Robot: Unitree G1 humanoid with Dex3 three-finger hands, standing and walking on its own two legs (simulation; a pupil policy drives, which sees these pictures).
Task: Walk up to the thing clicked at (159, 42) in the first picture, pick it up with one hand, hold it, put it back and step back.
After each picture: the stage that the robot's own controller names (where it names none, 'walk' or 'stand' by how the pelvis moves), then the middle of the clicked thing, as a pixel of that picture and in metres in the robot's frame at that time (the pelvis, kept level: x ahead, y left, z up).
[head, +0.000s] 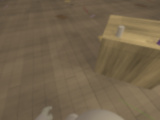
stand; out of the picture +0.87 -0.69 +0.01
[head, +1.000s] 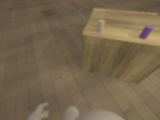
rise first; (146, 32) +0.85 -0.45 +0.05
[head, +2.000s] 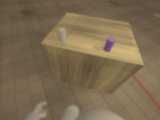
rise first; (109, 44) +0.65 -0.09 +0.05
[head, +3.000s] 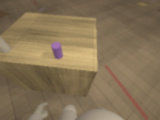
stand; (57, 51) +0.47 +0.27 +0.04
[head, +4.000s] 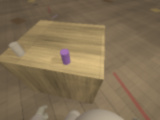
stand; (65, 57) +0.45 +0.23 +0.03
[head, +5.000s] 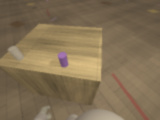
stand; (63, 60) +0.45 +0.25 +0.01
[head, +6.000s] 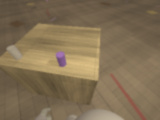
stand; (61, 59) +0.45 +0.26 +0.01
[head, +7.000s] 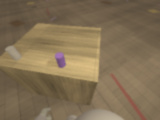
stand; (60, 60) +0.44 +0.27 +0.01
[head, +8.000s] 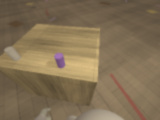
stand; (60, 60) +0.44 +0.27 +0.01
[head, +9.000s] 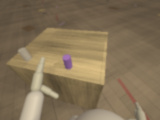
rise first; (67, 62) +0.44 +0.25 +0.02
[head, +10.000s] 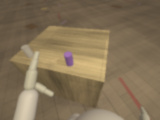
go down; (69, 59) +0.46 +0.25 +0.02
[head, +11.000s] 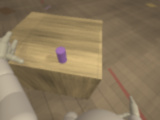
go down; (61, 55) +0.45 +0.22 +0.03
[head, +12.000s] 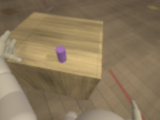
go down; (61, 54) +0.46 +0.23 +0.03
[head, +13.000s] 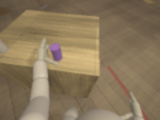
close in; (56, 52) +0.45 +0.25 +0.06
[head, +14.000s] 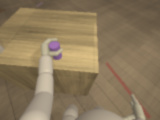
lift; (56, 51) +0.46 +0.24 +0.07
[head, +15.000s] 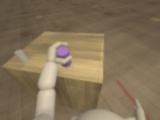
lift; (64, 57) +0.33 +0.18 +0.21
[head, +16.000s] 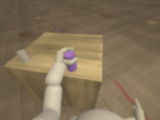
lift; (70, 61) +0.34 +0.16 +0.17
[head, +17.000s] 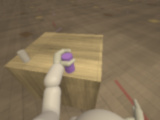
hold; (68, 63) +0.34 +0.17 +0.15
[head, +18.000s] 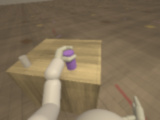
crouch; (70, 60) +0.35 +0.16 +0.19
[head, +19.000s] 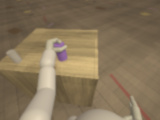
crouch; (61, 51) +0.43 +0.21 +0.15
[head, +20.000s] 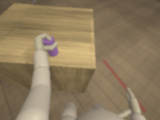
lower; (51, 47) +0.48 +0.24 +0.08
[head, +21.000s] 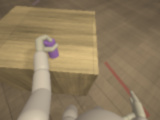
lower; (51, 48) +0.47 +0.25 +0.08
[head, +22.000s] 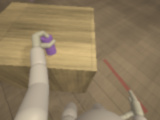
lower; (49, 45) +0.49 +0.26 +0.08
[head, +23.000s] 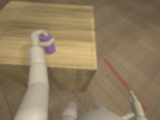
lower; (48, 44) +0.49 +0.26 +0.09
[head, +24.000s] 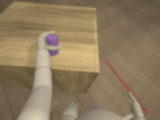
open; (53, 45) +0.48 +0.24 +0.08
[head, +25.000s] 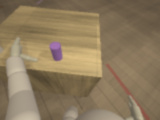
sink last; (56, 52) +0.45 +0.23 +0.06
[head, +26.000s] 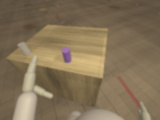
stand; (66, 55) +0.48 +0.26 +0.05
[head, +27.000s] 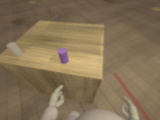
stand; (63, 56) +0.46 +0.25 +0.04
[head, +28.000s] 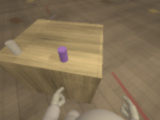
stand; (63, 54) +0.47 +0.25 +0.05
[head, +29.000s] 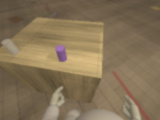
stand; (61, 54) +0.46 +0.25 +0.06
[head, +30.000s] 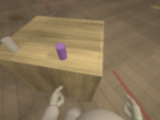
stand; (61, 52) +0.47 +0.25 +0.07
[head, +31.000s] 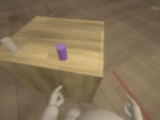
stand; (62, 52) +0.46 +0.25 +0.08
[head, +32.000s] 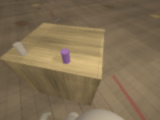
stand; (65, 56) +0.48 +0.25 +0.02
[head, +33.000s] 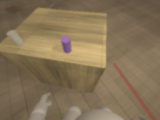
walk; (66, 45) +0.53 +0.21 +0.04
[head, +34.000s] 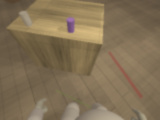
walk; (70, 25) +0.75 +0.26 +0.03
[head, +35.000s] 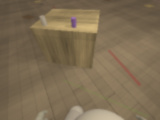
stand; (73, 22) +1.06 +0.33 +0.03
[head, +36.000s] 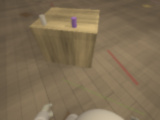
stand; (74, 22) +1.07 +0.29 +0.01
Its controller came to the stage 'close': yes
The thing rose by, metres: 0.23
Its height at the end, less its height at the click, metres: +0.00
